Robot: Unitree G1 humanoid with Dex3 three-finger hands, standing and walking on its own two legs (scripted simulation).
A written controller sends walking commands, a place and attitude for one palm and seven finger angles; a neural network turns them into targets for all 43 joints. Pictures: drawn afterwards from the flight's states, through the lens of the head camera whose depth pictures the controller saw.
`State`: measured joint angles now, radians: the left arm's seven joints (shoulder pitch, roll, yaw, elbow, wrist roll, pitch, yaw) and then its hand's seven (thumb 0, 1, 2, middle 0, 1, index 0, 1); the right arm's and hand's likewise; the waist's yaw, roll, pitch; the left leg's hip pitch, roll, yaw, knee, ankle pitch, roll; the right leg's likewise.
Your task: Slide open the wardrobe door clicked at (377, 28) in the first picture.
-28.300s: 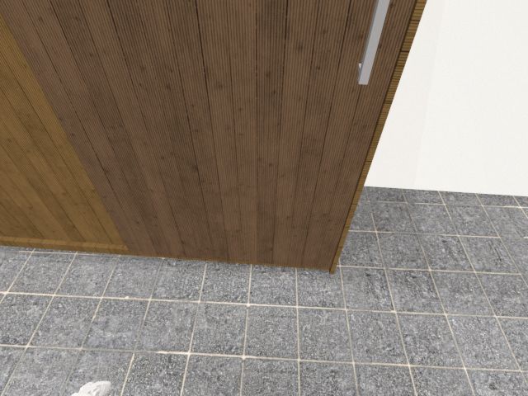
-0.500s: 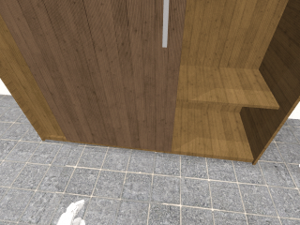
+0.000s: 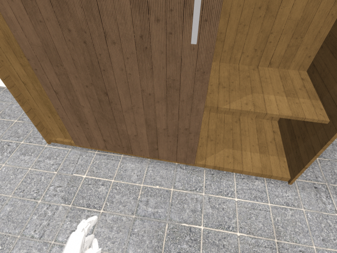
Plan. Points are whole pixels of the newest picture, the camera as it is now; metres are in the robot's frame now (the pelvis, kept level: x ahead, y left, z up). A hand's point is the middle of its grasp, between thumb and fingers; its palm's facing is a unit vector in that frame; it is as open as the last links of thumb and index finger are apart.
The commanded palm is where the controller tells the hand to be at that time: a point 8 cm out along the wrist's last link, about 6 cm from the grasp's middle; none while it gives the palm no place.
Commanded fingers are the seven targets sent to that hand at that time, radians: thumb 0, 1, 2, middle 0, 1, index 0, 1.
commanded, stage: stop stepping back and stand still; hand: right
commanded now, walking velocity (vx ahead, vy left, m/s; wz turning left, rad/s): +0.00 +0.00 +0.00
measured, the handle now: (198, 2) +0.77 -0.06 +0.27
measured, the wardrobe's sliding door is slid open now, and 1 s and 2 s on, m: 0.62 0.62 0.62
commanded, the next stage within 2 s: let the arm hang, fingers relaxed in 0.22 s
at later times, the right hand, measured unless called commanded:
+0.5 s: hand out of the picture +0.16 -0.26 -0.08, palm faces +0.03 +0.92 -0.40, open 7.4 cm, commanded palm none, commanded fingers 0.00 -0.90 -0.90 0.20 0.30 0.20 0.30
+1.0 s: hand out of the picture -0.02 -0.27 -0.16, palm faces +0.00 +0.95 -0.30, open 7.4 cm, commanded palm none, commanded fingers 0.00 -0.90 -0.90 0.20 0.30 0.20 0.30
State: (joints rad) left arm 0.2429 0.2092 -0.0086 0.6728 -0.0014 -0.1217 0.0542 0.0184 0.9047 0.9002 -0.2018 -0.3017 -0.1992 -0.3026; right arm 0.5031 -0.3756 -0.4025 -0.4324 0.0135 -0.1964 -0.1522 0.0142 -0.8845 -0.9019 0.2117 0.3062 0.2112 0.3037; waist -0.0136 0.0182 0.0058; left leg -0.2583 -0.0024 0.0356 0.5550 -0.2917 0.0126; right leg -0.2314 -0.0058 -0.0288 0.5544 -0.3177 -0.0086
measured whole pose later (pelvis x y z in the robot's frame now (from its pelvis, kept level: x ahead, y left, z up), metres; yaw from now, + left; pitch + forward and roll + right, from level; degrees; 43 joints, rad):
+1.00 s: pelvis -0.02 -0.04 +0.01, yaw -1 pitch -1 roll +1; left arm 0.22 0.26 -0.01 1.10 0.02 0.00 0.01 0.01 0.91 0.90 -0.20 -0.30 -0.20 -0.30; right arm 0.24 -0.30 -0.01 1.15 -0.02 0.00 0.00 0.01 -0.91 -0.90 0.20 0.30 0.20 0.30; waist 0.00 -0.01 0.05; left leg -0.19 0.05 0.03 0.38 -0.17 -0.03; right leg -0.18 0.05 -0.03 0.41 -0.21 -0.06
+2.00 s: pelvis +0.00 -0.02 +0.02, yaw -1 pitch -1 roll +0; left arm 0.08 0.33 -0.01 1.12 0.02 -0.01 0.00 0.01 0.91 0.90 -0.20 -0.30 -0.20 -0.30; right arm 0.11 -0.33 0.01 1.14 -0.02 -0.02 0.01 0.01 -0.90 -0.90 0.20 0.30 0.20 0.30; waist 0.00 -0.01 0.04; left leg -0.12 0.03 0.04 0.30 -0.16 -0.02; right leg -0.10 0.04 -0.03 0.29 -0.17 -0.04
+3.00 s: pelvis +0.00 -0.01 +0.02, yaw -1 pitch -2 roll +0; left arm 0.10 0.33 -0.01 1.14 0.02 -0.01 0.00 0.01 0.91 0.90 -0.20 -0.30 -0.20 -0.30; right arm 0.11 -0.33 0.00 1.14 -0.02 -0.03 0.00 0.01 -0.90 -0.90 0.20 0.30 0.20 0.30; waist 0.01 0.01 0.04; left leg -0.10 0.02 0.04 0.27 -0.15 -0.01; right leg -0.07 0.02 -0.03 0.27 -0.17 -0.02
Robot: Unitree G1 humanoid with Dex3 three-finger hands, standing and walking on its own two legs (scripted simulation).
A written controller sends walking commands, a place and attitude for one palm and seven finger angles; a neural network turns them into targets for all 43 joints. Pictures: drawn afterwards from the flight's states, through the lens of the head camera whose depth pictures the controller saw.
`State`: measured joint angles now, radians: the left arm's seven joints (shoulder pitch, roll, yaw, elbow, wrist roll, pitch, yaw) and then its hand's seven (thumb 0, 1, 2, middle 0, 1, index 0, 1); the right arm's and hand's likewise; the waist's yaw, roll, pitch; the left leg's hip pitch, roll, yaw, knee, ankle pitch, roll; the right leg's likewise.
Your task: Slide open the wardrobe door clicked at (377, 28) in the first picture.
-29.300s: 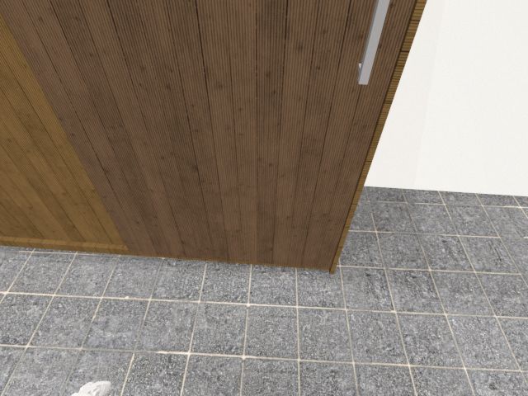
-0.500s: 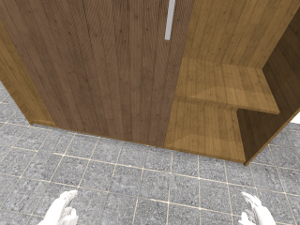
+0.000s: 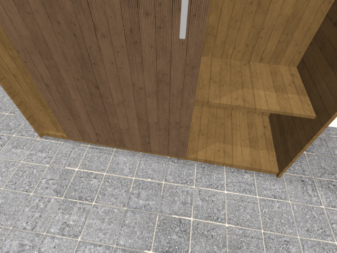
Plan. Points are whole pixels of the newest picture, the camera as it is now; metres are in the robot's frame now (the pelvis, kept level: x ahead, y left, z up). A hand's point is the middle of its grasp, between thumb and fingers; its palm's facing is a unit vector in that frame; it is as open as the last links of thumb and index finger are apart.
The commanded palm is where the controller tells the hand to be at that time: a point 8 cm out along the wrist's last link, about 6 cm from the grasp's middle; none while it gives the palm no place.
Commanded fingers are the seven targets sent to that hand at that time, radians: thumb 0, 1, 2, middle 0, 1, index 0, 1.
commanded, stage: let the arm hang, fingers relaxed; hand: right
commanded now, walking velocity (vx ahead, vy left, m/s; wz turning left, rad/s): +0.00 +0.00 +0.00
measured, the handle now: out of the picture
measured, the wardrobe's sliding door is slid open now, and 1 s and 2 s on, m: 0.62 0.62 0.62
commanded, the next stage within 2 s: look to check the result in 0.42 s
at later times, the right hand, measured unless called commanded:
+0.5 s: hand out of the picture +0.09 -0.23 -0.16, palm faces -0.06 +0.95 -0.31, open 7.4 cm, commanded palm none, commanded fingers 0.00 -0.90 -0.90 0.20 0.30 0.20 0.30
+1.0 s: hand out of the picture +0.09 -0.23 -0.15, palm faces -0.04 +0.94 -0.33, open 7.4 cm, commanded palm none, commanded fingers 0.00 -0.90 -0.90 0.20 0.30 0.20 0.30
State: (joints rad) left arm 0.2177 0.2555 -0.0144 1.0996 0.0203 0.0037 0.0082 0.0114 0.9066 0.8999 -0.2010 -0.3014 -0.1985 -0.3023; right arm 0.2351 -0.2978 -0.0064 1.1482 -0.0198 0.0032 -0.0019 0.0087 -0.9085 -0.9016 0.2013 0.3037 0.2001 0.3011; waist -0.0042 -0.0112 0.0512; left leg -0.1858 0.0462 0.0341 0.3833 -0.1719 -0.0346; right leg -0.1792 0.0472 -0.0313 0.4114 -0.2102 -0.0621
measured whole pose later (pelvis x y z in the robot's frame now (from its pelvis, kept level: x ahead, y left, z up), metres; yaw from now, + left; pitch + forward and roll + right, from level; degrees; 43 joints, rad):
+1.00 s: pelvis +0.02 +0.02 +0.01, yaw +0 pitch -1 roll +0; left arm 0.08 0.33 -0.01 1.12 0.02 -0.01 0.00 0.01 0.91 0.90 -0.20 -0.30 -0.20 -0.30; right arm 0.11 -0.33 0.01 1.14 -0.02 -0.02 0.01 0.01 -0.90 -0.90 0.20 0.30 0.20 0.30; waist 0.00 -0.01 0.04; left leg -0.12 0.03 0.04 0.30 -0.16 -0.02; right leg -0.10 0.04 -0.03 0.29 -0.17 -0.04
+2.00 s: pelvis +0.02 +0.02 +0.01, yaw +0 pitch -2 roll +0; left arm 0.10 0.33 -0.01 1.14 0.02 -0.01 0.00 0.01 0.91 0.90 -0.20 -0.30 -0.20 -0.30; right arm 0.11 -0.33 0.00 1.14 -0.02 -0.03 0.00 0.01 -0.90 -0.90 0.20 0.30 0.20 0.30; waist 0.01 0.01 0.04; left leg -0.10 0.02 0.04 0.27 -0.15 -0.01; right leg -0.07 0.02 -0.03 0.27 -0.17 -0.02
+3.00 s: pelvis +0.02 +0.02 +0.01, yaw +0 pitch -1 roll +0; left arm 0.08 0.34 -0.01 1.14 0.01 -0.02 0.00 0.01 0.91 0.90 -0.20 -0.30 -0.20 -0.30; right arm 0.10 -0.33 0.00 1.14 -0.02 -0.03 0.01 0.01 -0.90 -0.90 0.20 0.30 0.20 0.30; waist 0.01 0.01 0.05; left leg -0.10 0.02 0.05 0.26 -0.14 -0.01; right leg -0.08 0.02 -0.02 0.25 -0.15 -0.02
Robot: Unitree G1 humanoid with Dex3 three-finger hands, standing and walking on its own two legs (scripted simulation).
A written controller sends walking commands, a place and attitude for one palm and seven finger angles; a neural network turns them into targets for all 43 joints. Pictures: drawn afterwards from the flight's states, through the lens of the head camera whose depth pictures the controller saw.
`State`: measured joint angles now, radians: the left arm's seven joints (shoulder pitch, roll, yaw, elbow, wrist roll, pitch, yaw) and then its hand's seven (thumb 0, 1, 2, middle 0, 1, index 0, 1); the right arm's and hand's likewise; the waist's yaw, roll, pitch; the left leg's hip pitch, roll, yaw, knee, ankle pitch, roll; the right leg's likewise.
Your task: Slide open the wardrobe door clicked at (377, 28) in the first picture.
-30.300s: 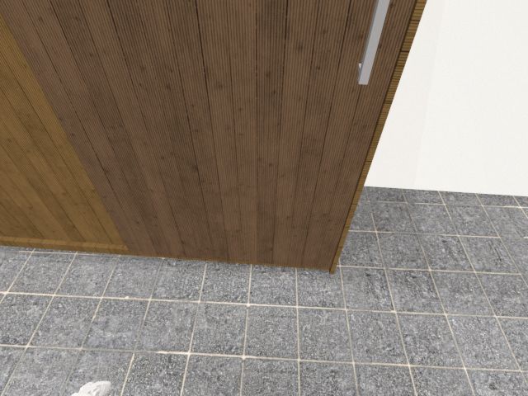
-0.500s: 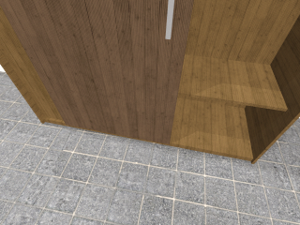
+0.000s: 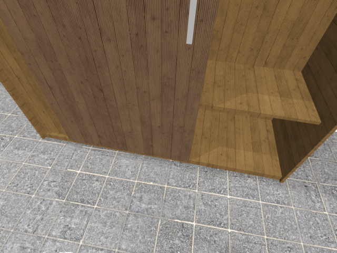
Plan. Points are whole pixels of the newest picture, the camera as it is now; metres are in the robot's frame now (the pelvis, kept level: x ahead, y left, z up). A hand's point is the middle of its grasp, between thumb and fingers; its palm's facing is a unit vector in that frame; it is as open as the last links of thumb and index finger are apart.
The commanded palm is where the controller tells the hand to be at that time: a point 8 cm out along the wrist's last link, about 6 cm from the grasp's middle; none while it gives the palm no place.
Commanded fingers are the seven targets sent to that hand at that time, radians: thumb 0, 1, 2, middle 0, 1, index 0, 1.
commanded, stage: look to check the result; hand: right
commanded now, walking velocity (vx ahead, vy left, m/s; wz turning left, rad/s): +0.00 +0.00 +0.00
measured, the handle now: (194, 2) +0.77 -0.02 +0.25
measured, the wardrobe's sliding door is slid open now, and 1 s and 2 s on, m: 0.62 0.62 0.62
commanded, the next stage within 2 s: stand and wait in 0.02 s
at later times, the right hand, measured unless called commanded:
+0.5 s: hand out of the picture +0.09 -0.23 -0.16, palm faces -0.05 +0.95 -0.32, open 7.4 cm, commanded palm none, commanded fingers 0.00 -0.90 -0.90 0.20 0.30 0.20 0.30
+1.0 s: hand out of the picture +0.08 -0.23 -0.16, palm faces -0.04 +0.95 -0.32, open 7.4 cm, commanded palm none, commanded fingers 0.00 -0.90 -0.90 0.20 0.30 0.20 0.30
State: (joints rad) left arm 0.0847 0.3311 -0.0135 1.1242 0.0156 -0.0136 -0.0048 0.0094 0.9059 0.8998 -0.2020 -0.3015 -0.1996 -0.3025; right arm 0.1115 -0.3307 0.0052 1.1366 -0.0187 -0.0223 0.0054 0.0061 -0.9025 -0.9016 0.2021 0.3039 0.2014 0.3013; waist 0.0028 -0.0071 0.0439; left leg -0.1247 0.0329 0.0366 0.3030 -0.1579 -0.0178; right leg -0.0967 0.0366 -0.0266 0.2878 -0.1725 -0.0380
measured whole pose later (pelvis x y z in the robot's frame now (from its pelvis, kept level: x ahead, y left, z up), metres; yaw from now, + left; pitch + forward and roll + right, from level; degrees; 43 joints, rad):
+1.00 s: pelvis +0.00 +0.01 +0.00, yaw +0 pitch -2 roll +0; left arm 0.10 0.33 -0.01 1.14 0.02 -0.01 0.00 0.01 0.91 0.90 -0.20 -0.30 -0.20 -0.30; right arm 0.11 -0.33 0.00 1.14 -0.02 -0.03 0.00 0.01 -0.90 -0.90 0.20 0.30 0.20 0.30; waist 0.01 0.01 0.04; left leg -0.10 0.02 0.04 0.27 -0.15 -0.01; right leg -0.07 0.02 -0.03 0.27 -0.17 -0.02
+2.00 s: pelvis +0.00 +0.01 +0.00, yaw +0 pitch -1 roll +0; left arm 0.08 0.34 -0.01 1.14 0.01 -0.02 0.00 0.01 0.91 0.90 -0.20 -0.30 -0.20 -0.30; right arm 0.10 -0.33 0.00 1.14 -0.02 -0.03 0.01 0.01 -0.90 -0.90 0.20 0.30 0.20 0.30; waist 0.01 0.01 0.05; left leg -0.10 0.02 0.05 0.26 -0.14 -0.01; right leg -0.08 0.02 -0.02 0.25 -0.15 -0.02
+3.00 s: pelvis +0.00 +0.01 +0.00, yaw +0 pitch -2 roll +0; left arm 0.09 0.34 -0.01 1.15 0.01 -0.02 0.00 0.01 0.91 0.90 -0.20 -0.30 -0.20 -0.30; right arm 0.11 -0.34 0.00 1.14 -0.02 -0.03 0.00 0.01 -0.90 -0.90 0.20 0.30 0.20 0.30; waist 0.01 0.01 0.04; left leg -0.08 0.01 0.05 0.25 -0.14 0.00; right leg -0.06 0.02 -0.02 0.24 -0.16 -0.01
